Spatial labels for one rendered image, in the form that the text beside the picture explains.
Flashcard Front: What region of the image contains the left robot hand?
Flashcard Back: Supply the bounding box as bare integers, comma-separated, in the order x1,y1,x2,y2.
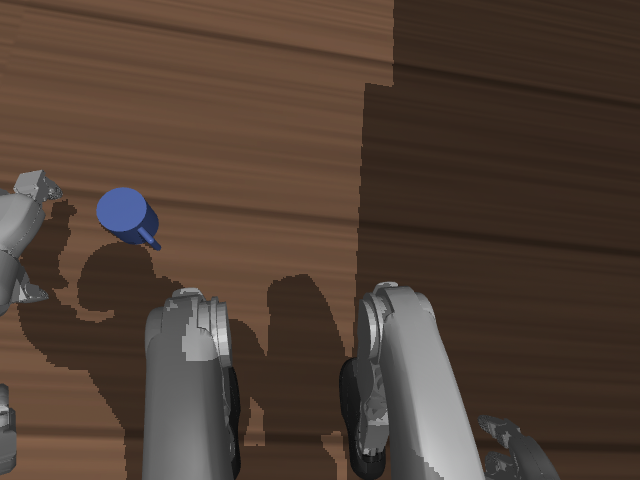
0,170,63,304

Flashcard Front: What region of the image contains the right robot hand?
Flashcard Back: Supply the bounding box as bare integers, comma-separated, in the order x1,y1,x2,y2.
478,415,561,480

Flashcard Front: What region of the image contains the right robot foot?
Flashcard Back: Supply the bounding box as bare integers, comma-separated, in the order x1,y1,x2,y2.
339,357,386,480

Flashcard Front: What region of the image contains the mug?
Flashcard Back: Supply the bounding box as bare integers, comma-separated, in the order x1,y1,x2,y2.
96,187,161,251

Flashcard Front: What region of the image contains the left robot arm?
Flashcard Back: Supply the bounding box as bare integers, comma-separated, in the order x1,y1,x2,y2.
0,250,19,475

